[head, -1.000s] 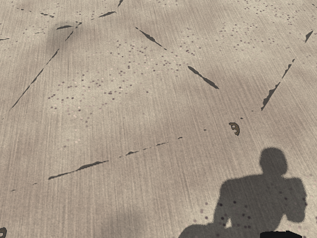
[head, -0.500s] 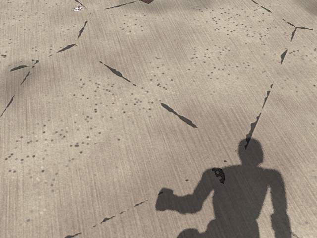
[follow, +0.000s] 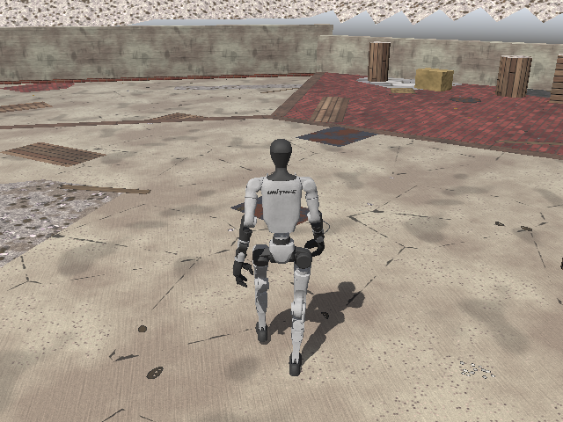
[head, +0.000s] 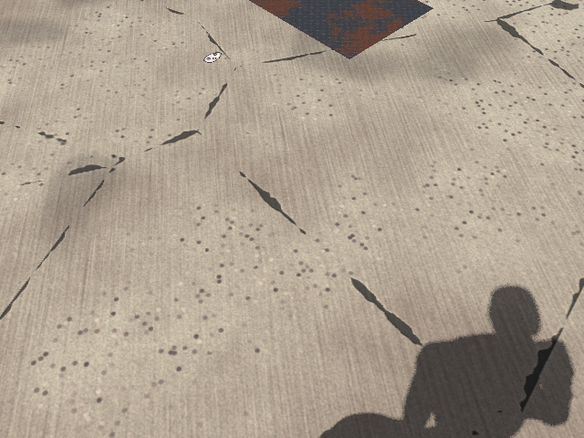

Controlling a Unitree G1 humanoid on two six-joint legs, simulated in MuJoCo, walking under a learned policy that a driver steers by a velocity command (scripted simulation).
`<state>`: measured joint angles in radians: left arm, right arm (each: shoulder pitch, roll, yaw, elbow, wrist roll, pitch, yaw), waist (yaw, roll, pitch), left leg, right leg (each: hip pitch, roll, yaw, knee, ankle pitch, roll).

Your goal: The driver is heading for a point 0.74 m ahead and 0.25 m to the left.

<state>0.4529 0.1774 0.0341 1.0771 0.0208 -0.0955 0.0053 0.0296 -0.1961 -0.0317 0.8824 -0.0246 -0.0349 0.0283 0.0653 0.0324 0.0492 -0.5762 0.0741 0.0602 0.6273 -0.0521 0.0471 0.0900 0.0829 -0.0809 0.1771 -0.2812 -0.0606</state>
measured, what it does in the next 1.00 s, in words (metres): walks ahead, turning left: left foot, then right foot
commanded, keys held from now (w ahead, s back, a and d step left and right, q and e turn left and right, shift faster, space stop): w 0.34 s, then w+q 0.66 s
